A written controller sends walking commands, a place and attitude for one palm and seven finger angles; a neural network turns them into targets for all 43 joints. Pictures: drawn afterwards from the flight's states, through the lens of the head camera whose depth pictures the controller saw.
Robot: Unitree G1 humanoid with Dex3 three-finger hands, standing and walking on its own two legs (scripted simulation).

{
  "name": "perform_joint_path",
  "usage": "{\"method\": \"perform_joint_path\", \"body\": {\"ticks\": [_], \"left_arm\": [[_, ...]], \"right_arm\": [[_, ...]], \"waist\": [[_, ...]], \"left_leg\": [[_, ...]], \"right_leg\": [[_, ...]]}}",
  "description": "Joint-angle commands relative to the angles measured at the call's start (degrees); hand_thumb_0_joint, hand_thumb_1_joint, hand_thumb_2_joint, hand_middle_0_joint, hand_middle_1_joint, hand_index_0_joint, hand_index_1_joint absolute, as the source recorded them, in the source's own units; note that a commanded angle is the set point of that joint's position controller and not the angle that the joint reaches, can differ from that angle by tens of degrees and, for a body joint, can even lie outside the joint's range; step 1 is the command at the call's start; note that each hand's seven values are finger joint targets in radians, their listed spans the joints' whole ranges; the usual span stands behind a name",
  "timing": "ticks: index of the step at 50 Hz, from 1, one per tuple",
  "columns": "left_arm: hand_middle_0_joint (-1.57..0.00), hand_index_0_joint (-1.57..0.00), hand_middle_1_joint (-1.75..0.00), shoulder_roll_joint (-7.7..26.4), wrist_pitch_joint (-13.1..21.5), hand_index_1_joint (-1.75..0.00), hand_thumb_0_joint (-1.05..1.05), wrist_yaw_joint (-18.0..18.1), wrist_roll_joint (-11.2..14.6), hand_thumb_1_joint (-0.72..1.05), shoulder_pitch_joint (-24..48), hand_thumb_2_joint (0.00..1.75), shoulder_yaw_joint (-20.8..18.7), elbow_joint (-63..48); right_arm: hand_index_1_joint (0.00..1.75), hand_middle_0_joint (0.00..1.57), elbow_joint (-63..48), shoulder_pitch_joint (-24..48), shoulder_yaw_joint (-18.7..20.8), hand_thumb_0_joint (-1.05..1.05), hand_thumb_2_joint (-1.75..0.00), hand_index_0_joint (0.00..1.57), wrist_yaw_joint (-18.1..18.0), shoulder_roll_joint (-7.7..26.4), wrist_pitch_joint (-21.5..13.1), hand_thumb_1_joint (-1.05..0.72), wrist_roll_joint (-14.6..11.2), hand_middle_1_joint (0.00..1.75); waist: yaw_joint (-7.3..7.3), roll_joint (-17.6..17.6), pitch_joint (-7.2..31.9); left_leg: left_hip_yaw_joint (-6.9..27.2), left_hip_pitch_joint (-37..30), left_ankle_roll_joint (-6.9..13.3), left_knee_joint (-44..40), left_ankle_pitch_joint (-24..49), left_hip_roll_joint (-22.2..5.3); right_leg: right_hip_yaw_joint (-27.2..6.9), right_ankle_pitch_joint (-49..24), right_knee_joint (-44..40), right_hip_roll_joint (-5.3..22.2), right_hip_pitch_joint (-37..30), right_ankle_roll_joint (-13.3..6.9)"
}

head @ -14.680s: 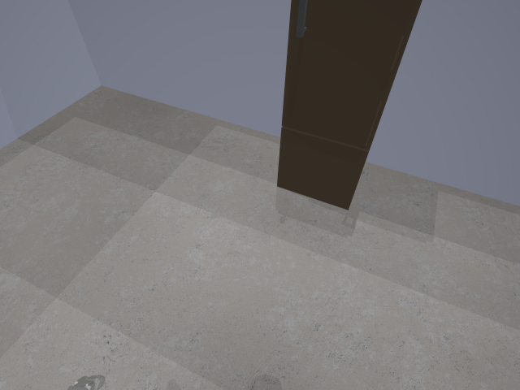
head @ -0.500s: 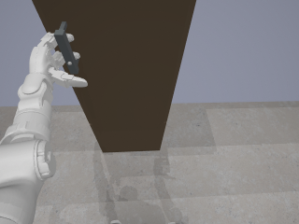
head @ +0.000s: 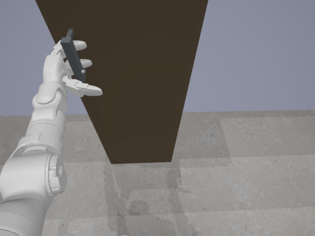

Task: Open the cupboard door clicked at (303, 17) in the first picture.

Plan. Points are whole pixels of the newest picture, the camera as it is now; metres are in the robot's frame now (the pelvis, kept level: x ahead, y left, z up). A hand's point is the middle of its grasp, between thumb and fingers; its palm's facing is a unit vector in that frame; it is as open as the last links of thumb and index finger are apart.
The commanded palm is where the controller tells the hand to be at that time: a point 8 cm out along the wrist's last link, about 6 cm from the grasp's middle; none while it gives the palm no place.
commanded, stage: slide the fingers in behind the handle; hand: left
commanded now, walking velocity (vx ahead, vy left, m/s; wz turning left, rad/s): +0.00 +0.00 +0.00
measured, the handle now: (76, 56) +0.55 +0.19 +0.14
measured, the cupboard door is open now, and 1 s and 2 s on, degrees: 0 2 41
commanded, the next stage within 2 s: close the thumb around the handle in 0.16 s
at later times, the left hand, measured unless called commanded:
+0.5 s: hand (82, 72) +0.49 +0.16 +0.14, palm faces +0.00 -1.00 +0.01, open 12.6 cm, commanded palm +0.46 +0.21 +0.14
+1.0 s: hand (82, 75) +0.48 +0.16 +0.14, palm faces +0.01 -1.00 +0.00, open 5.7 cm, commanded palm +0.45 +0.20 +0.14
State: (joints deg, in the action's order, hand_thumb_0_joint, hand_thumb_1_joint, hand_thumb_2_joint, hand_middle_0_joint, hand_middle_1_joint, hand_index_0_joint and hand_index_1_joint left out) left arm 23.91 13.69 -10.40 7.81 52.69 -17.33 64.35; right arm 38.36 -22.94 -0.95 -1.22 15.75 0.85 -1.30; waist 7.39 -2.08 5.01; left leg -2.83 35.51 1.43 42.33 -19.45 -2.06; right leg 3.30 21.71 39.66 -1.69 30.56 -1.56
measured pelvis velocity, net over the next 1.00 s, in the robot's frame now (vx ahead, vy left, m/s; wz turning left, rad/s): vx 0.00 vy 0.00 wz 0.01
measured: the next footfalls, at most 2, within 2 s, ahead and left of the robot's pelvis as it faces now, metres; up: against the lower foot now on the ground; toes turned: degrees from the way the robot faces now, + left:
none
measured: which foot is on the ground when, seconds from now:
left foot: down 0.00-1.00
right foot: down 0.00-1.00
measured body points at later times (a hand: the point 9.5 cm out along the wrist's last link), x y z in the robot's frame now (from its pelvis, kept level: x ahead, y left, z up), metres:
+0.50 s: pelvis +0.00 +0.00 +0.00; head +0.06 +0.00 +0.45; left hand +0.48 +0.21 +0.14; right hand +0.03 -0.27 -0.12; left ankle +0.01 +0.10 -0.71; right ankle -0.03 -0.10 -0.71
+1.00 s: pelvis +0.00 +0.00 +0.00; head +0.06 +0.00 +0.45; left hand +0.47 +0.21 +0.14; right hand +0.02 -0.27 -0.12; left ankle +0.01 +0.10 -0.71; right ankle -0.03 -0.10 -0.71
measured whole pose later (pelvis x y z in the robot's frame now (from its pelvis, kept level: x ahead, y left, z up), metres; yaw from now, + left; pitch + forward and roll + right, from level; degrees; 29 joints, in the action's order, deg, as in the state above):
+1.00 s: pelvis +0.00 +0.00 +0.00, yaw +0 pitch +11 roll -2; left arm 22.2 14.1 -9.1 8.6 50.0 -15.9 62.1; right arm 39.4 -22.3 -0.6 -1.2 15.8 0.3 -1.4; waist 6.8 -2.3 5.1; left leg -2.6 34.1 1.5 42.0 -19.4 -1.8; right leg 3.4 21.7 39.2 -1.5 29.0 -1.5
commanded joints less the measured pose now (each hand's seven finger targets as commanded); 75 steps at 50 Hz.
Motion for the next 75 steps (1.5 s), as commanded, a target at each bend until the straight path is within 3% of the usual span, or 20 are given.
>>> {"method": "perform_joint_path", "body": {"ticks": [1,4,7,9,13,17,20,24,27,31,38,52,53,54,56,68,72,73,74,75], "left_arm": [[-0.3,-0.3,-1.2,10.65,4.77,-1.2,0.0,-1.13,0.48,-0.5,29.31,0.3,-0.44,-13.35],[-0.3,-0.3,-1.2,9.7,4.93,-1.2,0.0,-1.3,0.45,-0.5,28.77,0.3,0.16,-15.08],[-0.3,-0.3,-1.2,11.0,5.03,-1.2,0.0,-1.16,0.84,-0.5,26.23,0.3,-1.45,-15.17],[-0.3,-0.3,-1.2,8.47,4.87,-1.2,0.0,-1.3,0.71,-0.5,27.93,0.3,1.07,-15.77],[-0.3,-0.3,-1.2,9.88,4.64,-1.2,0.0,-0.5,0.36,-0.5,29.18,0.3,0.14,-14.63],[-0.32,-0.32,-1.22,10.38,5.01,-1.22,0.0,-0.57,0.24,-0.28,28.18,0.4,-0.48,-15.74],[-0.33,-0.33,-1.24,8.0,4.7,-1.24,0.0,-0.87,0.51,-0.11,29.72,0.47,1.72,-14.79],[-0.34,-0.34,-1.27,9.91,4.81,-1.27,0.0,-0.67,0.36,0.12,28.78,0.56,-0.03,-14.05],[-0.36,-0.36,-1.28,7.59,5.32,-1.28,0.0,-0.69,0.42,0.28,29.5,0.64,1.95,-16.25],[-0.37,-0.37,-1.31,7.76,5.34,-1.31,0.0,-0.52,0.89,0.51,29.25,0.73,1.54,-16.16],[-0.4,-0.4,-1.35,7.96,5.6,-1.35,0.0,-0.52,0.92,0.9,28.69,0.9,1.52,-16.88],[-0.4,-0.4,-1.35,9.95,6.16,-1.35,0.0,-0.67,1.23,0.9,26.31,0.9,-0.31,-18.15],[-0.4,-0.4,-1.35,8.32,6.34,-1.35,0.0,-0.87,1.33,0.9,27.89,0.9,1.47,-19.77],[-0.4,-0.4,-1.35,13.31,6.35,-1.35,0.0,-0.65,0.74,0.9,28.09,0.9,-2.25,-17.7],[-0.4,-0.4,-1.35,14.33,6.45,-1.35,0.0,-1.14,0.93,0.9,25.19,0.9,-3.42,-18.11],[-0.4,-0.4,-1.35,7.65,0.74,-1.35,0.0,-2.66,5.18,0.9,-4.22,0.9,-1.51,-36.88],[-0.4,-0.4,-1.35,5.65,-2.84,-1.35,0.0,-1.59,6.16,0.9,-14.01,0.9,-1.31,-45.1],[-0.4,-0.4,-1.35,4.3,-4.76,-1.35,0.0,6.48,9.18,0.9,-12.34,0.9,-8.85,-49.1],[-0.4,-0.4,-1.35,-1.17,-6.38,-1.35,0.0,10.55,7.67,0.9,-14.48,0.9,-3.89,-51.45],[-0.4,-0.4,-1.35,-3.16,-7.51,-1.35,0.0,13.97,6.5,0.9,-18.01,0.9,-3.37,-53.68]], "right_arm": [[0.3,0.2,-4.05,-6.2,3.29,0.0,-0.9,0.2,-0.53,9.3,-1.55,-0.9,-0.06,0.3],[0.3,0.2,-4.32,-5.61,3.31,0.0,-0.9,0.2,-0.4,8.93,-1.59,-0.9,-0.12,0.3],[0.3,0.2,-4.4,-5.55,3.49,0.0,-0.9,0.2,-0.42,9.16,-1.57,-0.9,-0.13,0.3],[0.3,0.2,-4.4,-5.13,3.34,0.0,-0.9,0.2,-0.34,8.84,-1.56,-0.9,-0.28,0.3],[0.3,0.2,-3.72,-5.62,3.48,0.0,-0.9,0.2,-0.54,9.22,-1.49,-0.9,-0.16,0.3],[0.3,0.2,-3.95,-5.33,3.5,0.0,-0.9,0.2,-0.47,9.11,-1.56,-0.9,-0.15,0.3],[0.3,0.2,-3.73,-5.06,3.37,0.0,-0.9,0.2,-0.49,8.94,-1.63,-0.9,-0.22,0.3],[0.3,0.2,-3.76,-5.4,3.4,0.0,-0.9,0.2,-0.52,9.15,-1.63,-0.9,-0.13,0.3],[0.3,0.2,-3.9,-4.98,3.41,0.0,-0.9,0.2,-0.33,8.85,-1.71,-0.9,-0.1,0.3],[0.3,0.2,-3.76,-5.38,3.51,0.0,-0.9,0.2,-0.32,9.07,-1.77,-0.9,0.03,0.3],[0.3,0.2,-3.64,-4.75,3.51,0.0,-0.9,0.2,-0.4,9.07,-1.96,-0.9,-0.2,0.3],[0.3,0.2,-3.64,-4.1,3.6,0.0,-0.9,0.2,-0.62,9.12,-2.18,-0.9,-0.26,0.3],[0.3,0.2,-3.93,-3.51,3.47,0.0,-0.9,0.2,-0.56,8.86,-2.17,-0.9,-0.37,0.3],[0.3,0.2,-3.3,-4.07,3.44,0.0,-0.9,0.2,-0.91,9.39,-1.98,-0.9,-0.34,0.3],[0.3,0.2,-4.31,-3.79,3.3,0.0,-0.9,0.2,-1.0,9.38,-1.74,-0.9,-0.22,0.3],[0.3,0.2,-11.48,3.04,3.33,0.0,-0.9,0.2,-0.52,7.72,-1.77,-0.9,-1.79,0.3],[0.3,0.2,-12.99,6.16,3.04,0.0,-0.9,0.2,-0.52,7.05,-2.28,-0.9,-2.13,0.3],[0.3,0.2,-13.2,8.8,2.75,0.0,-0.9,0.2,-0.35,4.99,-2.9,-0.9,-2.22,0.3],[0.3,0.2,-12.83,9.65,2.64,0.0,-0.9,0.2,-0.02,4.84,-3.32,-0.9,-1.79,0.3],[0.3,0.2,-12.7,9.93,2.74,0.0,-0.9,0.2,0.4,4.55,-3.66,-0.9,-1.61,0.3]], "waist": [[1.27,-1.0,22.21],[0.66,-3.51,23.84],[-0.04,-1.67,23.94],[0.74,-2.51,22.39],[1.21,-0.84,22.02],[0.36,-3.21,23.97],[1.53,-1.98,21.67],[0.81,-1.69,22.83],[1.06,-4.2,23.96],[1.17,-1.57,23.48],[0.93,-2.97,23.47],[0.06,-1.18,23.94],[0.45,-3.09,23.74],[-0.06,-2.68,22.73],[-0.95,-2.13,23.67],[-6.45,-0.11,21.71],[-7.39,2.73,17.81],[-11.96,3.01,17.02],[-10.03,1.49,15.36],[-10.35,2.49,14.66]], "left_leg": [[4.51,-21.47,1.24,-1.88,21.66,1.52],[4.57,-23.16,0.86,-1.8,23.49,1.4],[4.57,-23.0,0.91,-1.67,25.06,1.25],[4.64,-23.01,0.82,-1.94,23.79,1.32],[4.96,-22.6,0.95,-2.07,22.36,1.23],[5.03,-24.07,0.79,-1.63,24.65,1.34],[4.88,-22.95,0.84,-1.99,22.53,1.31],[5.12,-22.64,0.84,-1.92,23.0,1.39],[5.41,-24.95,0.63,-1.62,24.82,1.25],[5.33,-23.9,0.84,-1.68,24.29,1.32],[5.36,-24.75,0.73,-2.08,23.3,1.25],[5.0,-24.27,0.85,-2.32,24.5,1.4],[4.77,-24.68,0.76,-2.47,23.95,1.5],[5.08,-23.74,0.75,-2.26,23.66,1.41],[4.5,-22.66,0.98,-2.71,23.08,1.81],[1.77,-22.14,1.41,-5.62,26.17,1.91],[1.1,-21.1,1.51,-7.18,24.2,2.18],[1.0,-18.71,0.74,-7.62,22.57,2.49],[0.75,-19.84,0.35,-8.47,21.66,2.37],[1.06,-19.91,0.11,-8.78,21.8,2.14]], "right_leg": [[-1.91,-24.55,-4.08,-1.42,-2.2,0.59],[-1.74,-25.45,-3.64,-1.36,-2.14,0.49],[-1.69,-26.7,-3.55,-1.48,-3.09,0.51],[-1.49,-25.52,-3.79,-1.45,-2.0,0.5],[-1.56,-24.28,-4.04,-1.4,-1.4,0.61],[-1.59,-25.41,-3.55,-1.34,-1.82,0.38],[-1.48,-24.31,-4.07,-1.4,-0.98,0.58],[-1.57,-24.58,-3.78,-1.37,-1.84,0.48],[-1.34,-24.69,-3.53,-1.42,-0.7,0.41],[-1.27,-24.93,-3.75,-1.57,-1.75,0.43],[-1.44,-23.93,-4.1,-1.56,-1.08,0.41],[-1.61,-26.31,-4.16,-1.5,-3.65,0.46],[-1.66,-26.01,-4.25,-1.45,-3.32,0.49],[-1.78,-25.52,-4.18,-1.41,-3.29,0.28],[-1.93,-26.14,-4.12,-1.31,-5.61,0.34],[-1.96,-33.5,-5.45,-0.66,-14.72,0.6],[-1.89,-34.68,-6.46,-0.27,-17.1,0.93],[-1.18,-30.96,-7.42,-0.45,-17.46,0.85],[-0.93,-29.38,-7.69,-0.44,-16.84,0.85],[-0.42,-28.29,-7.74,-0.49,-16.72,0.72]]}}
